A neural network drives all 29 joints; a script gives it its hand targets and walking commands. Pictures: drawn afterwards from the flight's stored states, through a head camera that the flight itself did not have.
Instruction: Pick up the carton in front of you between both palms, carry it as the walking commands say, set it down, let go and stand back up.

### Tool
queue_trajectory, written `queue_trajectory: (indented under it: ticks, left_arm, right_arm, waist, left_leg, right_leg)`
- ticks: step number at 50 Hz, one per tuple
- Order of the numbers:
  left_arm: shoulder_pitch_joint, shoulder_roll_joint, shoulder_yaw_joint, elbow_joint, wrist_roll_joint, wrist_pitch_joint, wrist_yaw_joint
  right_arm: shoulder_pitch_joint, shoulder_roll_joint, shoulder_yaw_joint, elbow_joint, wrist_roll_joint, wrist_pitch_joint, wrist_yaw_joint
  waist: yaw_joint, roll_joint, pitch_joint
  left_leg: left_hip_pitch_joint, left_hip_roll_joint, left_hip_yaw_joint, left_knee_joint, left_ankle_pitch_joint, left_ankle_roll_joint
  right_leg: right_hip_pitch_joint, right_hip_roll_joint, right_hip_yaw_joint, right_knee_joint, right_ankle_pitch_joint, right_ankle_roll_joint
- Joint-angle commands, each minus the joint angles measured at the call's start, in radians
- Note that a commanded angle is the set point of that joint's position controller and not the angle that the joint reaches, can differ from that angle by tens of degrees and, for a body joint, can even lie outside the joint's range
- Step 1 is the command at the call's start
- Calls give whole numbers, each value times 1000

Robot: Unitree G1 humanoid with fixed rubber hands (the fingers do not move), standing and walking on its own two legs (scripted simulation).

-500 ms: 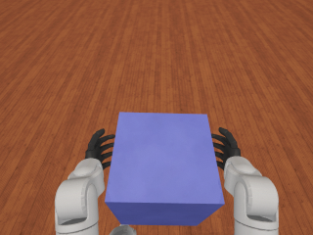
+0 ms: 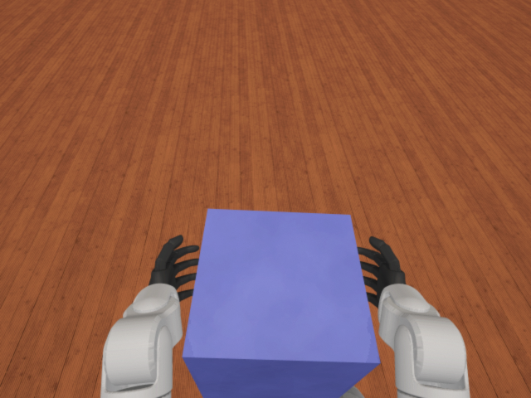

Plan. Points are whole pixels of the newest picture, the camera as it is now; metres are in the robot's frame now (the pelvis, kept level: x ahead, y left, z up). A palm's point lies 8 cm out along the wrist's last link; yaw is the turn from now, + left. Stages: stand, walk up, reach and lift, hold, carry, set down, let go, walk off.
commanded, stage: carry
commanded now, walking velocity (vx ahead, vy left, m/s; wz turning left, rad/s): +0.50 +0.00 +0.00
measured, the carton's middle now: (273, 312) +0.24 +0.00 -0.02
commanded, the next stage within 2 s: none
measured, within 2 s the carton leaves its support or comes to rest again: neither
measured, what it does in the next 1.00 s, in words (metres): walks ahead: right foot, then left foot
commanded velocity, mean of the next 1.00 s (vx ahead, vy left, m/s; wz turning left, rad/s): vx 0.29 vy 0.00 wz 0.00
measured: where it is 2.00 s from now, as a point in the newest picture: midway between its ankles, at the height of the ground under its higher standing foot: (264, 278)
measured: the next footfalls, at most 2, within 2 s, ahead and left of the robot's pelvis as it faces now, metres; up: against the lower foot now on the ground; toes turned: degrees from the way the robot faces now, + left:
right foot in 0.24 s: +0.37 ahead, -0.12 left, +0.00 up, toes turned -9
left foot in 0.74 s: +0.71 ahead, +0.09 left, +0.00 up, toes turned -1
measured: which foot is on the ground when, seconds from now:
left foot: down 0.00-0.26, up 0.28-0.72, down 0.74-1.00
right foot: up 0.00-0.22, down 0.24-0.76, up 0.78-1.00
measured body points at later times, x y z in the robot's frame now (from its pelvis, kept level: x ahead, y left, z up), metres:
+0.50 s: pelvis +0.34 -0.05 +0.00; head +0.36 -0.07 +0.45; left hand +0.59 +0.12 +0.09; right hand +0.62 -0.19 +0.08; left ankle +0.37 +0.11 -0.68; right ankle +0.33 -0.12 -0.75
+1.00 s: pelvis +0.63 +0.00 -0.01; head +0.67 +0.02 +0.44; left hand +0.90 +0.15 +0.05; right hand +0.89 -0.15 +0.06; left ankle +0.68 +0.08 -0.75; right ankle +0.65 -0.13 -0.74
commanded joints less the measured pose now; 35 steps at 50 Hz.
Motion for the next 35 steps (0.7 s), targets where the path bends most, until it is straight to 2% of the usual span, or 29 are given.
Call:
queue_trajectory:
  ticks: [1,3,7,8,10,11,12,13,14,15,16,17,18,19,21,24,27,30,31,33,35]
  left_arm:
    - [-378,-949,-697,-102,-330,-17,-175]
    - [-397,-910,-698,-148,-343,0,-168]
    - [-414,-811,-674,-179,-357,52,-155]
    - [-416,-791,-664,-177,-360,65,-152]
    - [-405,-760,-642,-164,-362,85,-147]
    - [-402,-751,-630,-152,-361,92,-145]
    - [-402,-744,-615,-148,-359,99,-144]
    - [-424,-726,-601,-130,-354,101,-146]
    - [-402,-764,-611,-117,-369,102,-152]
    - [-423,-799,-616,-129,-379,103,-160]
    - [-440,-849,-626,-125,-386,97,-169]
    - [-468,-889,-637,-129,-390,88,-177]
    - [-490,-915,-645,-134,-397,81,-184]
    - [-501,-931,-652,-136,-401,74,-190]
    - [-488,-934,-653,-138,-405,67,-200]
    - [-486,-903,-650,-154,-413,66,-206]
    - [-449,-857,-630,-137,-395,77,-200]
    - [-418,-820,-608,-108,-369,88,-191]
    - [-414,-814,-603,-99,-362,91,-189]
    - [-409,-810,-596,-88,-350,94,-183]
    - [-405,-816,-597,-85,-344,93,-181]
  right_arm:
    - [-416,889,699,-138,367,-9,218]
    - [-416,848,691,-170,366,4,208]
    - [-411,757,658,-182,349,48,178]
    - [-416,740,652,-184,346,60,171]
    - [-435,713,643,-190,345,83,161]
    - [-441,704,641,-192,346,94,157]
    - [-459,691,638,-196,349,102,154]
    - [-473,698,652,-217,352,114,151]
    - [-483,700,654,-216,356,119,156]
    - [-494,758,667,-187,359,117,162]
    - [-503,802,671,-182,364,110,169]
    - [-518,846,681,-170,366,102,175]
    - [-523,880,685,-163,364,93,178]
    - [-522,902,688,-157,359,84,178]
    - [-504,920,692,-149,347,70,172]
    - [-508,910,696,-167,338,65,159]
    - [-486,874,692,-162,336,79,151]
    - [-481,840,687,-150,339,96,151]
    - [-485,832,686,-147,341,101,152]
    - [-493,823,684,-143,349,107,157]
    - [-481,821,680,-132,353,107,163]
  waist:
    - [5,116,-146]
    - [2,123,-110]
    - [-1,143,-39]
    - [2,149,-38]
    - [20,175,-103]
    - [39,138,-164]
    - [59,66,-239]
    - [61,-185,-353]
    - [51,-309,-332]
    - [44,-226,-315]
    - [42,-128,-315]
    - [37,-39,-281]
    - [31,-48,-271]
    - [30,-74,-275]
    - [32,-113,-258]
    - [33,-126,-199]
    - [34,-117,-153]
    - [37,-128,-105]
    - [37,-133,-82]
    - [42,-150,-59]
    - [35,-177,-120]
  left_leg:
    - [222,235,-151,-103,249,60]
    - [225,222,-119,-96,302,58]
    - [234,222,-83,-89,401,50]
    - [247,222,-67,-62,477,39]
    - [254,210,-16,102,706,6]
    - [196,170,35,289,720,-22]
    - [29,141,27,505,500,-44]
    - [-288,29,-9,856,219,-97]
    - [-468,-58,-123,1044,-260,-95]
    - [-512,21,-208,1129,-255,-55]
    - [-506,63,-221,1109,-214,-33]
    - [-480,100,-225,1029,-159,-26]
    - [-451,119,-227,943,-112,-29]
    - [-428,111,-202,901,-74,-34]
    - [-440,108,-168,814,-23,-51]
    - [-524,108,-124,661,51,-86]
    - [-559,98,-86,509,121,-97]
    - [-532,71,-44,370,168,-85]
    - [-517,58,-25,328,180,-78]
    - [-453,22,15,247,238,-67]
    - [-260,-25,57,199,268,-60]
  right_leg:
    - [-80,2,-38,-141,85,14]
    - [-64,15,-65,-217,128,9]
    - [-3,39,-106,-332,169,-28]
    - [34,45,-113,-355,169,-40]
    - [214,103,-163,-376,120,-53]
    - [398,149,-202,-413,72,-56]
    - [616,56,-78,-422,-7,-59]
    - [869,-251,433,-508,-184,-207]
    - [878,-323,661,-653,-9,-265]
    - [846,-310,521,-613,136,-248]
    - [777,-274,413,-584,228,-215]
    - [687,-244,317,-594,251,-175]
    - [634,-219,250,-622,189,-137]
    - [610,-203,205,-646,138,-124]
    - [595,-181,143,-690,61,-129]
    - [631,-166,93,-733,98,-150]
    - [685,-135,36,-728,214,-144]
    - [707,-114,-14,-712,322,-136]
    - [708,-110,-35,-695,401,-130]
    - [719,-97,-74,-644,604,-103]
    - [708,-80,-117,-488,748,-57]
